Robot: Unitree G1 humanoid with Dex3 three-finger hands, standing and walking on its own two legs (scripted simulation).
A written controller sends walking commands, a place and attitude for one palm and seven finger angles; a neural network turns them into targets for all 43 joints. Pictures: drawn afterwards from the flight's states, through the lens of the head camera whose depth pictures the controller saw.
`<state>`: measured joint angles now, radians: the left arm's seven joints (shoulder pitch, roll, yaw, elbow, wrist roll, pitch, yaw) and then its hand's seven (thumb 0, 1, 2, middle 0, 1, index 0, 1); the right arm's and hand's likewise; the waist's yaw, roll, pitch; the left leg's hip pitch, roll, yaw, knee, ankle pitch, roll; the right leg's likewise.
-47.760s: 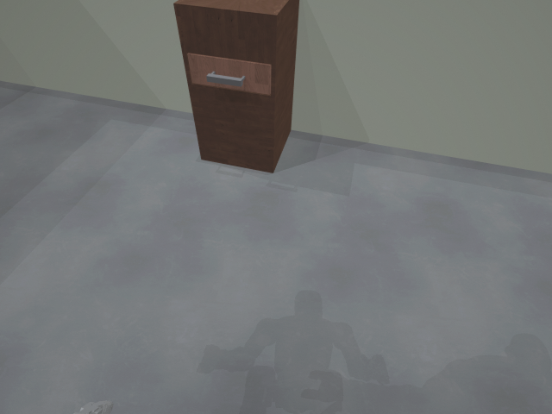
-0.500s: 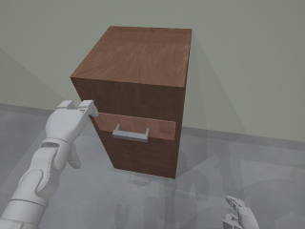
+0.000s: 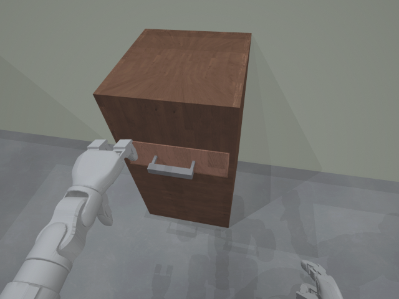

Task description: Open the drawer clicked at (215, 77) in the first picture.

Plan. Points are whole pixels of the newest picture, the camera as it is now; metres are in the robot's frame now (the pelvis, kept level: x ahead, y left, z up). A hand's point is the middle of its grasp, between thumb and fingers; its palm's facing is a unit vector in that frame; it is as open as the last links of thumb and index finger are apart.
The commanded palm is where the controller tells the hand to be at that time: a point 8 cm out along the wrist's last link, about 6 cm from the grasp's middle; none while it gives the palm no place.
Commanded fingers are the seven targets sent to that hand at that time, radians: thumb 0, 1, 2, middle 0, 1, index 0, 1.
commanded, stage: move the hooked fingers above the handle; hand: left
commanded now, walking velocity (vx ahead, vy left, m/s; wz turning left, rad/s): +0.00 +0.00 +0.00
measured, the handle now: (172, 165) +0.57 +0.19 -0.22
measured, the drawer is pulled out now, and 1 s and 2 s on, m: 0.00 0.00 0.00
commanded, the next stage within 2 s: none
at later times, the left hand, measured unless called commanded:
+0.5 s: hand (144, 175) +0.39 +0.20 -0.03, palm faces -0.10 -0.04 -0.99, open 13.8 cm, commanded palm +0.38 +0.22 +0.03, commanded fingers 0.00 -0.50 0.30 -0.30 -1.20 -0.30 -1.20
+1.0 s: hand (160, 169) +0.46 +0.19 -0.09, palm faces -0.04 -0.03 -1.00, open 13.8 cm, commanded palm +0.45 +0.21 -0.05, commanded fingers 0.00 -0.50 0.30 -0.30 -1.20 -0.30 -1.20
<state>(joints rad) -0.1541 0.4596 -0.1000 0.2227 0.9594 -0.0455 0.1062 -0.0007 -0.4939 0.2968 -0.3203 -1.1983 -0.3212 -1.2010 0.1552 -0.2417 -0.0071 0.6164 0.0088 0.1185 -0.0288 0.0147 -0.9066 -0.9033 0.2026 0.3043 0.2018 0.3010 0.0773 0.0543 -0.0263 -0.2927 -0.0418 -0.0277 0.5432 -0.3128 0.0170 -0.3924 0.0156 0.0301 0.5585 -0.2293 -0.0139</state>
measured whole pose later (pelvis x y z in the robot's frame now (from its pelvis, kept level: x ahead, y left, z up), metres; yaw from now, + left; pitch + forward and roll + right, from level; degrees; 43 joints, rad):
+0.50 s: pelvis +0.00 -0.01 -0.02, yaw -1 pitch +14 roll +1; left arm -0.45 0.41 -0.08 0.74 1.10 -0.18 0.31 0.00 -0.49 0.30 -0.32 -1.20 -0.32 -1.20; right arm 0.25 -0.25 -0.08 0.69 -0.01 0.09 -0.05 0.01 -0.91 -0.90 0.20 0.30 0.20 0.30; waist -0.01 0.03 -0.11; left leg -0.60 -0.03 -0.02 0.75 -0.40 0.01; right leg -0.70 0.04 0.03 0.75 -0.30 -0.03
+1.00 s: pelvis -0.01 +0.00 -0.08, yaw +0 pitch +25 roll +0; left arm -0.77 0.44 -0.04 1.08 1.19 -0.18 0.47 0.00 -0.49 0.30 -0.33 -1.20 -0.33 -1.20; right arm 0.29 -0.25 -0.06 0.72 -0.05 0.04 -0.02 0.01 -0.90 -0.90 0.21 0.30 0.20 0.30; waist -0.13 0.02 -0.20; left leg -1.02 -0.04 -0.03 1.09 -0.51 0.02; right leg -1.10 0.03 0.01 1.04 -0.39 -0.01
